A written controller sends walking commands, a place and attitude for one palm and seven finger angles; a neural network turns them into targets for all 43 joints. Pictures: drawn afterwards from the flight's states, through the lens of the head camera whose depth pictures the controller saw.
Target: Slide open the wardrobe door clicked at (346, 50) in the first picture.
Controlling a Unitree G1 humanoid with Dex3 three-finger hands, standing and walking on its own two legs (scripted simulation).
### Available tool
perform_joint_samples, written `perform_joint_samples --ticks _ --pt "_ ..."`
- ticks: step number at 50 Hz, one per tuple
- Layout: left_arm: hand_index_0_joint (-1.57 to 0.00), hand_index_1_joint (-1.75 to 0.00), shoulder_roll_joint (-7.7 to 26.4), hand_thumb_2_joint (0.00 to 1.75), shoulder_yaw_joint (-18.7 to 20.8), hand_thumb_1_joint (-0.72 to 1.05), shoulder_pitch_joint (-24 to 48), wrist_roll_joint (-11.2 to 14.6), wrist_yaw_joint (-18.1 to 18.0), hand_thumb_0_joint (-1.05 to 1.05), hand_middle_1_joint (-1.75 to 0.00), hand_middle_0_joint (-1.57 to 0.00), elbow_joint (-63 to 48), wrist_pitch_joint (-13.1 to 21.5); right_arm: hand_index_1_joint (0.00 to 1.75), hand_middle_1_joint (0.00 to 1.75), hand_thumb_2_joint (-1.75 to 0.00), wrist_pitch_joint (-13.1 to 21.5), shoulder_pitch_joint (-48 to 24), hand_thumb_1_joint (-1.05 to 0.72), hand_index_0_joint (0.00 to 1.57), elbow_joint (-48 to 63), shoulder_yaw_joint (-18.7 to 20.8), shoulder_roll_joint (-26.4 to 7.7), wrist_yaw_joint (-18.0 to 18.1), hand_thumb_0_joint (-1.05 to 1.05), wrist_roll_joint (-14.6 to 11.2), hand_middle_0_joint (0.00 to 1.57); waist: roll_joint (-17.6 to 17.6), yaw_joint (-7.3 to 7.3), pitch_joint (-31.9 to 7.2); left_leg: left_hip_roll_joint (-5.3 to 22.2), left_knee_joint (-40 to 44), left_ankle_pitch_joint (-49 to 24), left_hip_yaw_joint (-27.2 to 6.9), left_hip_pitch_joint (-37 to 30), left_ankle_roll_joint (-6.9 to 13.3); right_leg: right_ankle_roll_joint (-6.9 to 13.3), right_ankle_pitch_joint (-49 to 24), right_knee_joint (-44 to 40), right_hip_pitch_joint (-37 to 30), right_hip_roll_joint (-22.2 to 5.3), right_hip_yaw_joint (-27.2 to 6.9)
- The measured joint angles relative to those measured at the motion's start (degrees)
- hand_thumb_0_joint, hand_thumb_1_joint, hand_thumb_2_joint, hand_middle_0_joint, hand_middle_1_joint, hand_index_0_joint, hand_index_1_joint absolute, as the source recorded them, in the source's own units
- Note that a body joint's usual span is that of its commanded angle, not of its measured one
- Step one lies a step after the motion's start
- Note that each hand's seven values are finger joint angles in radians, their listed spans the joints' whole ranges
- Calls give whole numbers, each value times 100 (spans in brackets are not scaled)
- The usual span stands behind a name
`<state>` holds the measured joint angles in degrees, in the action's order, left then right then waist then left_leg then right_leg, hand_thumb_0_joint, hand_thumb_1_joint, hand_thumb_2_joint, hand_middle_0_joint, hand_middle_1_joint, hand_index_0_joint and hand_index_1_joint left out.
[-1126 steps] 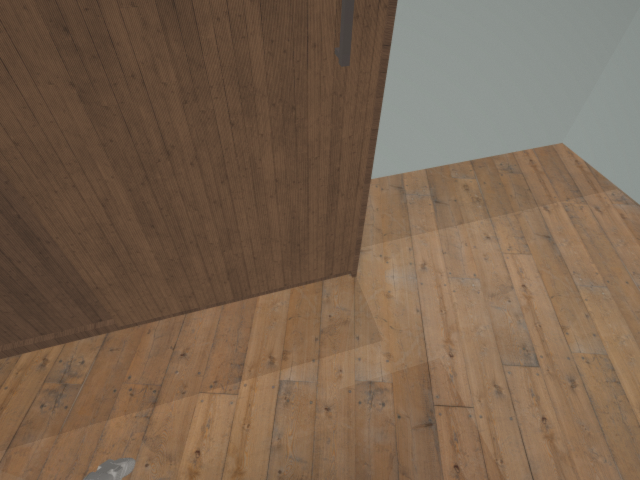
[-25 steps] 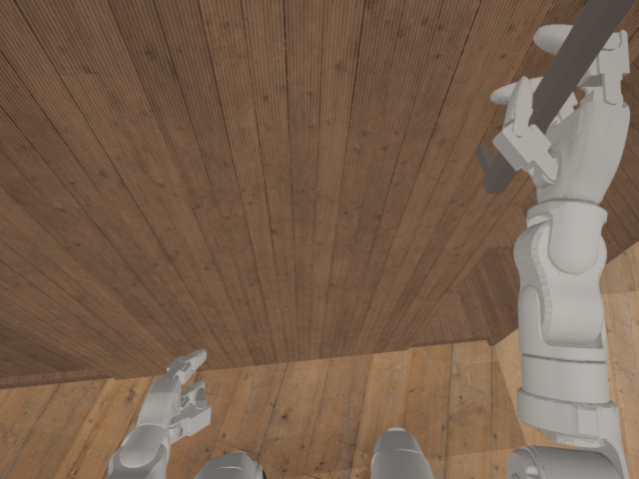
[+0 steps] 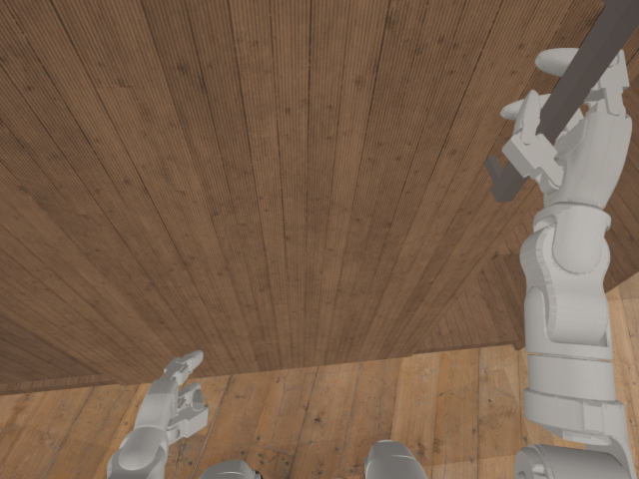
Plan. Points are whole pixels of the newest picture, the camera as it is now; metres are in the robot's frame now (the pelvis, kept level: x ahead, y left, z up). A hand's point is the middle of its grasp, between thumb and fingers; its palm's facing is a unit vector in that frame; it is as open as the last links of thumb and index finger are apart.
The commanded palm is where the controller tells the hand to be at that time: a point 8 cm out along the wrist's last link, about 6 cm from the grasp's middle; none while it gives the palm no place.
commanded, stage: step sideways, sliding the door along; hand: right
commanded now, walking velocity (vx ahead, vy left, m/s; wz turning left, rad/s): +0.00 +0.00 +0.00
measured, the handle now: (543, 106) +0.41 -0.23 +0.23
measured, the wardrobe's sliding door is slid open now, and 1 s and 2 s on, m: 0.36 0.52 0.52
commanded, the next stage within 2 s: none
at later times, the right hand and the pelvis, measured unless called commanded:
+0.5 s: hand (398, 151) +0.36 -0.08 +0.22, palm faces +0.10 +1.00 -0.02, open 5.9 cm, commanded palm +0.34 -0.06 +0.22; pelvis +0.01 +0.03 +0.01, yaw +2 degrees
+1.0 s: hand (355, 156) +0.36 -0.04 +0.22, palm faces +0.05 +1.00 -0.02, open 6.2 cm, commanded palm +0.34 -0.03 +0.23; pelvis +0.00 +0.06 +0.00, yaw +2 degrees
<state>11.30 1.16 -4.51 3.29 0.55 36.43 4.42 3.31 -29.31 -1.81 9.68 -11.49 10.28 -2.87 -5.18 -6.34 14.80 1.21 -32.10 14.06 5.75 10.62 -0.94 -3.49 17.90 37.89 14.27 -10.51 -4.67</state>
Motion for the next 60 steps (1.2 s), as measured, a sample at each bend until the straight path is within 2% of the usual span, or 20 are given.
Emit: perform_joint_samples --ticks 2,3,6,8,12,21,27,30,36,41,48,54,58,60 --pt "-20 -30 58 90 17 91 -1 -25 -56 1 -30 -20 141 -33 135 144 -85 -27 209 -76 28 112 -68 84 67 -4 19 51 96 52 -166 107 79 34 -33 64 -3 192 205 -36 -33 424 66" --pt "-20 -30 96 90 25 91 -45 -44 -84 1 -30 -20 179 -23 136 144 -84 -50 306 -76 29 195 -134 143 91 -4 38 51 133 51 -266 134 123 19 -51 97 -8 281 -44 -368 -155 567 195" --pt "-20 -29 78 90 78 91 -146 -68 -129 1 -30 -20 180 -11 136 143 -82 -97 431 -76 30 377 -386 238 108 -3 66 49 384 -86 -334 226 147 -18 -201 127 -22 76 -399 -881 -396 670 370" --pt "-20 -29 78 90 90 91 -217 -69 -119 1 -30 -20 70 13 135 143 -81 -127 488 -77 30 466 -536 326 120 -3 105 48 419 -125 -369 216 215 -12 -218 84 -28 -4 -386 -935 -432 662 381" --pt "-20 -29 60 90 70 91 -158 -57 -97 1 -30 -20 -27 54 135 142 -80 -128 630 -78 30 609 -792 498 159 -2 141 47 326 -116 -427 137 354 -66 -187 11 -14 -33 -331 -909 -430 585 357" --pt "-20 -29 -235 90 -56 91 122 -89 -1 1 -30 -20 -254 -118 135 140 -80 -61 770 -80 25 795 -1163 574 -8 0 -40 45 295 -66 -509 34 140 13 -238 217 66 -113 -283 -802 -315 474 404" --pt "-20 -30 -267 90 -89 91 144 -74 39 1 -30 -20 -242 -307 134 140 -81 -42 769 -80 23 886 -1259 616 -53 0 -40 43 167 -1 -496 -192 144 5 -111 258 224 -195 -222 -631 -169 249 271" --pt "-21 -30 -207 90 -28 91 127 -58 18 1 -30 -20 -157 -393 133 140 -81 -67 766 -80 22 925 -1305 642 -52 0 -16 41 222 64 -529 -201 58 32 -90 357 287 -142 -238 -617 -97 242 252" --pt "-20 -30 -12 90 141 91 21 -29 -41 1 -30 -20 -147 -528 129 140 -82 -70 758 -81 20 901 -1344 635 -99 0 -51 37 235 190 -558 -257 -27 43 -79 441 333 -236 -269 -610 -57 180 242" --pt "-20 -29 43 90 201 91 -68 3 -86 1 -30 -20 -118 -563 129 140 -83 -45 729 -81 19 792 -1175 535 -143 0 -100 37 286 269 -601 -301 -50 29 -63 485 400 -97 -269 -588 -17 143 232" --pt "-20 -29 -2 90 164 91 -197 19 -94 1 -30 -20 -148 -525 128 139 -83 -16 633 -81 19 668 -1140 523 -181 0 -124 38 284 201 -607 -359 -38 13 -33 497 433 -164 -299 -616 -7 81 207" --pt "-20 -29 -148 90 62 91 -121 14 -68 1 -30 -20 -82 -489 128 139 -84 -14 629 -80 19 709 -1195 537 -205 0 -113 38 318 138 -587 -357 22 8 -4 459 473 17 -297 -660 -24 95 187" --pt "-20 -29 -176 90 34 91 -48 -16 -32 1 -30 -20 -146 -459 128 139 -83 -7 633 -80 20 747 -1257 561 -227 0 -132 38 280 92 -530 -368 90 -10 14 379 446 -251 -373 -764 -109 68 169" --pt "-20 -29 -171 90 32 91 10 -8 -6 1 -30 -20 -190 -452 128 139 -83 3 613 -80 19 746 -1272 567 -247 0 -143 38 226 87 -472 -397 154 -34 48 303 446 -283 -364 -728 -125 41 133"
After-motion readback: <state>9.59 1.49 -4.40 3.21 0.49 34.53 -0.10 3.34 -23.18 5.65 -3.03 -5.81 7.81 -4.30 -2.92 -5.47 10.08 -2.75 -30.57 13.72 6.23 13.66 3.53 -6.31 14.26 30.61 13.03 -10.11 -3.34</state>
